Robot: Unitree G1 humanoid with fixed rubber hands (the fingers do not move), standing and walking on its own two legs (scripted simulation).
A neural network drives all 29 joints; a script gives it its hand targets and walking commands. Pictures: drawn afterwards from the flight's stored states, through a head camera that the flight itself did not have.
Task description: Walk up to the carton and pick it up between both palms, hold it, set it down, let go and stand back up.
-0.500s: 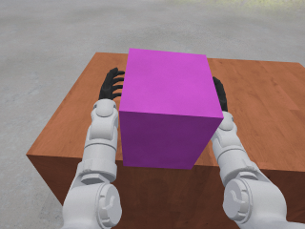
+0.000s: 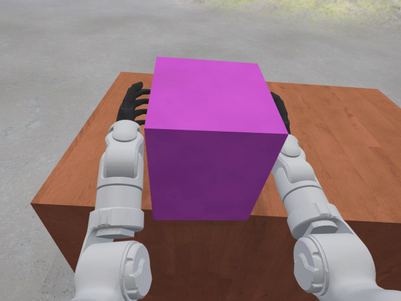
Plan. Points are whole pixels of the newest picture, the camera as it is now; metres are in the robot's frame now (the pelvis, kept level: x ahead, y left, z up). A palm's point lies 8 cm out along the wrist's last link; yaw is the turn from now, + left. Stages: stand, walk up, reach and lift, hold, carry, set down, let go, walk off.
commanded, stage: reach and lift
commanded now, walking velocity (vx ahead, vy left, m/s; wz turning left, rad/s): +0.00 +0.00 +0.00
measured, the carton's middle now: (204, 143) +0.40 -0.03 +0.17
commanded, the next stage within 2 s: hold in 1.70 s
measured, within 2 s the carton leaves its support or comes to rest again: neither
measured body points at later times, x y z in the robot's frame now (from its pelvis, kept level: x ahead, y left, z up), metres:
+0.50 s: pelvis -0.01 +0.00 +0.00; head -0.06 +0.03 +0.44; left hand +0.40 +0.12 +0.25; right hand +0.38 -0.17 +0.23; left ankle -0.01 +0.11 -0.75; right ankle +0.03 -0.12 -0.75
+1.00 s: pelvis -0.01 +0.00 +0.00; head -0.08 +0.02 +0.44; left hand +0.40 +0.13 +0.29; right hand +0.38 -0.16 +0.28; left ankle -0.01 +0.11 -0.75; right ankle +0.03 -0.12 -0.75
